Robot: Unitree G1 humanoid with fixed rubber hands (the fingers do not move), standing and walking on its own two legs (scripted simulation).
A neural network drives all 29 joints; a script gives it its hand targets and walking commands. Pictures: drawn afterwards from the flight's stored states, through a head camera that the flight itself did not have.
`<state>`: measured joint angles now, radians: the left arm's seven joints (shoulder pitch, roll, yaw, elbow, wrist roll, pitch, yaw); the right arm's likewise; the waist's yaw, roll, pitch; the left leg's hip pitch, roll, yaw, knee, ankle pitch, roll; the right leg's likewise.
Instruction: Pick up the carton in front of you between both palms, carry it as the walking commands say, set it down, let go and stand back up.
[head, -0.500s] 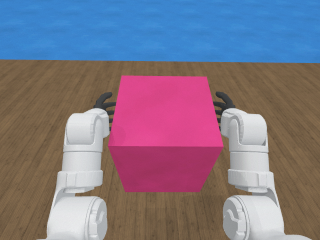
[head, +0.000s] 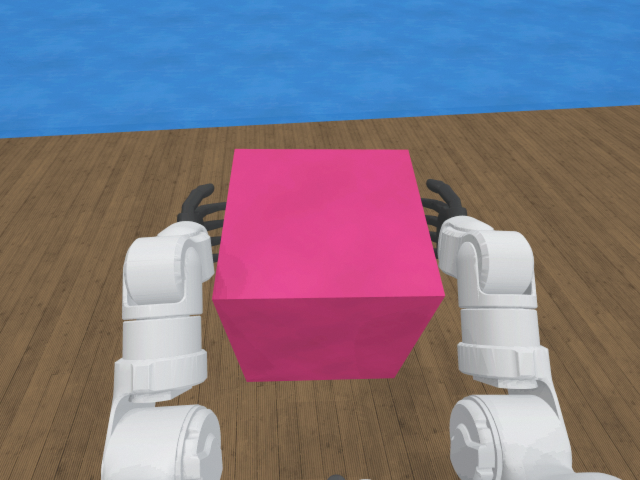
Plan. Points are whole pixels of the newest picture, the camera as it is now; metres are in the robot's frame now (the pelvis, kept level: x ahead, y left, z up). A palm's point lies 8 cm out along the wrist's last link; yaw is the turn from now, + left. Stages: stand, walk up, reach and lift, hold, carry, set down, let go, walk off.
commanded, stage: carry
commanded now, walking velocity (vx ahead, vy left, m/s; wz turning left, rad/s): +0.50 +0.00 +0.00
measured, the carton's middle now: (321, 274) +0.37 -0.02 +0.06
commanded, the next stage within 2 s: none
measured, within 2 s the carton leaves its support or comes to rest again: neither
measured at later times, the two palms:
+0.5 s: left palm (195, 128) +0.64 +0.16 +0.11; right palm (373, 120) +0.65 -0.14 +0.11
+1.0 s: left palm (217, 102) +0.77 +0.14 +0.08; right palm (370, 98) +0.76 -0.16 +0.08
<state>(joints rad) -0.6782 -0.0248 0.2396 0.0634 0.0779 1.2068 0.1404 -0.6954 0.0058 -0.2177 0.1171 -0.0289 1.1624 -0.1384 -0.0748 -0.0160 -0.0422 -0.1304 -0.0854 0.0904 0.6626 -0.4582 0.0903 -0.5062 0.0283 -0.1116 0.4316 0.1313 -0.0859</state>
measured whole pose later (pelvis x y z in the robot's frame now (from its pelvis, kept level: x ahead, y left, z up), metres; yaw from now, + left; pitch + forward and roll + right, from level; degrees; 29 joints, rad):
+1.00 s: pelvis +0.40 +0.00 -0.04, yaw -1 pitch +4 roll -1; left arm -0.68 -0.02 0.21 0.09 0.06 1.19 0.15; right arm -0.68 0.01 -0.23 0.07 -0.05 1.18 -0.13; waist 0.01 0.02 -0.01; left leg -0.41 -0.03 0.10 0.57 -0.13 0.09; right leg -0.38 0.00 -0.02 0.63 -0.22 0.00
